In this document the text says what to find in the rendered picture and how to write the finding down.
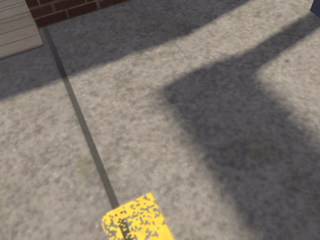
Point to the stairs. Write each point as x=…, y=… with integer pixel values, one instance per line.
x=13, y=9

